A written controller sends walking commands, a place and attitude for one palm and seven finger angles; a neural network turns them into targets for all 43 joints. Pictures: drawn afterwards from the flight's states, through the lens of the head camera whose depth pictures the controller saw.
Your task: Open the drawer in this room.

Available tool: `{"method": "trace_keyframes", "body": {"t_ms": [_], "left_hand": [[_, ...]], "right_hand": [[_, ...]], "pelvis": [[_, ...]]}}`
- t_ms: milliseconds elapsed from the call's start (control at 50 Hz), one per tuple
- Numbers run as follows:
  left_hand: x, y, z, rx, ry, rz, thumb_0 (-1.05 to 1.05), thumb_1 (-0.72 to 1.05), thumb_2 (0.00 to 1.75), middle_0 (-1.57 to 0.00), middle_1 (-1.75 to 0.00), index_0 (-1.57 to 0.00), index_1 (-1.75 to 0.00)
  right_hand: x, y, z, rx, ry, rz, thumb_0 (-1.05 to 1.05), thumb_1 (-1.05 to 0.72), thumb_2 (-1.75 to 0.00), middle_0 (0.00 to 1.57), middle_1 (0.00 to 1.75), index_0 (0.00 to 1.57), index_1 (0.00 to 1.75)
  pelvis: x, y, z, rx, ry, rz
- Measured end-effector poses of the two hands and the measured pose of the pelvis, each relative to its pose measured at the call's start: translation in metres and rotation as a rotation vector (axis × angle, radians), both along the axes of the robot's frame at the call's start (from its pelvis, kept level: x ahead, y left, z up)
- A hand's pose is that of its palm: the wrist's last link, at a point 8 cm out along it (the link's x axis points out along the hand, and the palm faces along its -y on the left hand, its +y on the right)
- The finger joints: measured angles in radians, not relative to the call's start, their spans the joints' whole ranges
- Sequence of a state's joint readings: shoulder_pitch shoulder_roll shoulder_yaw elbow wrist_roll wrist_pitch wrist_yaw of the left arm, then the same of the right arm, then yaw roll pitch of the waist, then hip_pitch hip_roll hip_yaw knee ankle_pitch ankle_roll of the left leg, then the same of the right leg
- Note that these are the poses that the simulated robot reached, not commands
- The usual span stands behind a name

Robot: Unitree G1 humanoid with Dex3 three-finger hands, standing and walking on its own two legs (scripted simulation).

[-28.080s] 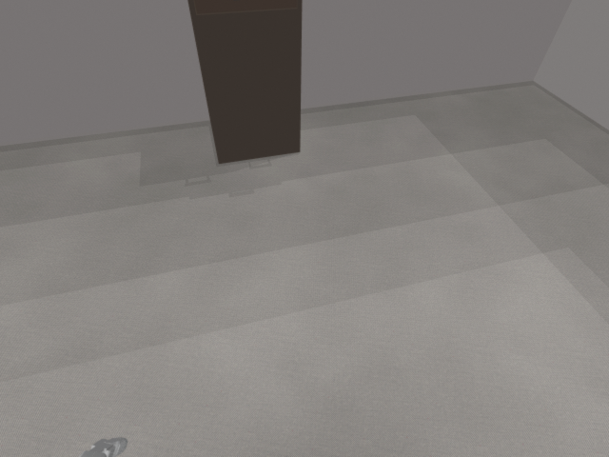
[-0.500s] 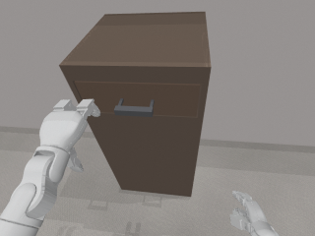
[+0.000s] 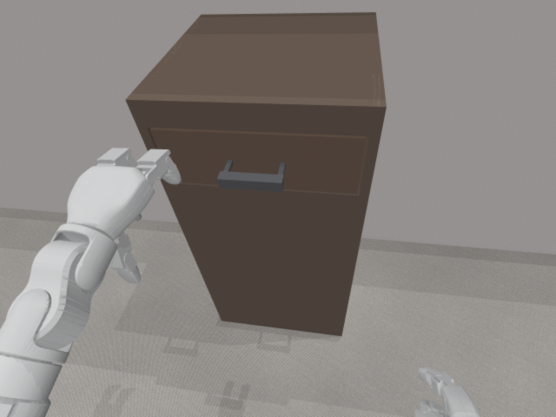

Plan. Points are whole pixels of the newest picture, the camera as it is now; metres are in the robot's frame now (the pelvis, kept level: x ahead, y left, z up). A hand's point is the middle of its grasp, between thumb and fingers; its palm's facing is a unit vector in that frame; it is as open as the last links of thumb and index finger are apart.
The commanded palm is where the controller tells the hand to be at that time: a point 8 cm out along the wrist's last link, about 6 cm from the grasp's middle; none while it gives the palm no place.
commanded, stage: raise the hand with hooked fingers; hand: left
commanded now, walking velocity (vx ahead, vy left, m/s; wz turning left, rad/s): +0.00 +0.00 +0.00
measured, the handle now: (253, 173) +0.53 +0.13 +0.04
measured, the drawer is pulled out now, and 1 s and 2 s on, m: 0.00 0.00 0.00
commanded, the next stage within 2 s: move the hooked fingers above the handle in 0.06 s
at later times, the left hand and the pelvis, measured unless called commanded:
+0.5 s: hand (165, 203) +0.35 +0.21 +0.14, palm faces +0.11 -0.06 -0.99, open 13.8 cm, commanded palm +0.32 +0.22 +0.20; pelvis +0.00 +0.00 +0.00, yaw +1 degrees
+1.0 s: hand (200, 193) +0.40 +0.18 +0.12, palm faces +0.07 -0.07 -1.00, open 13.8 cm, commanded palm +0.37 +0.18 +0.18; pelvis +0.03 -0.02 +0.00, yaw +0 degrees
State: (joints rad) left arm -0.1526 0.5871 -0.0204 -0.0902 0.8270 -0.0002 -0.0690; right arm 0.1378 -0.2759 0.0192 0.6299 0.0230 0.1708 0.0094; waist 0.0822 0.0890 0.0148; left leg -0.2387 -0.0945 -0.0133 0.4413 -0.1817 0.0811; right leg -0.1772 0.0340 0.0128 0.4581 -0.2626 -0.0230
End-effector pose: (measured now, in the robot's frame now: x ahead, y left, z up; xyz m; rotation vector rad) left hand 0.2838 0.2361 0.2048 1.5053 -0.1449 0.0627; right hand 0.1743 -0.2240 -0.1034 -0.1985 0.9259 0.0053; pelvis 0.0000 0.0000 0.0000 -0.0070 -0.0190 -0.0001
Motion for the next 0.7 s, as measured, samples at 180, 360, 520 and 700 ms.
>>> {"method": "trace_keyframes", "body": {"t_ms": [180,360,520,700], "left_hand": [[-0.004,0.013,-0.005,-0.008,0.041,0.100,0.00,-0.49,0.30,-0.31,-1.20,-0.32,-1.20],[0.009,-0.014,-0.021,-0.004,0.073,-0.030,0.00,-0.49,0.30,-0.32,-1.20,-0.33,-1.20],[0.044,-0.022,-0.012,0.006,0.020,0.001,0.00,-0.49,0.30,-0.32,-1.20,-0.33,-1.20],[0.070,-0.039,-0.032,-0.002,0.112,-0.002,0.00,-0.49,0.30,-0.31,-1.20,-0.32,-1.20]], "right_hand": [[0.001,0.012,0.001,0.033,-0.022,0.009,0.01,-0.91,-0.89,0.20,0.30,0.20,0.30],[0.011,0.018,0.009,0.016,-0.068,0.018,0.01,-0.91,-0.89,0.20,0.30,0.20,0.30],[0.003,0.012,-0.001,0.022,-0.010,-0.005,0.01,-0.91,-0.89,0.20,0.30,0.20,0.30],[-0.007,-0.005,-0.009,0.021,0.058,-0.061,0.01,-0.91,-0.89,0.20,0.30,0.20,0.30]], "pelvis": [[-0.007,0.003,0.000,0.000,-0.003,0.007],[-0.008,0.002,-0.001,0.001,-0.008,0.013],[-0.003,0.001,0.000,0.004,0.024,0.009],[0.014,-0.003,0.000,0.009,0.047,-0.008]]}}
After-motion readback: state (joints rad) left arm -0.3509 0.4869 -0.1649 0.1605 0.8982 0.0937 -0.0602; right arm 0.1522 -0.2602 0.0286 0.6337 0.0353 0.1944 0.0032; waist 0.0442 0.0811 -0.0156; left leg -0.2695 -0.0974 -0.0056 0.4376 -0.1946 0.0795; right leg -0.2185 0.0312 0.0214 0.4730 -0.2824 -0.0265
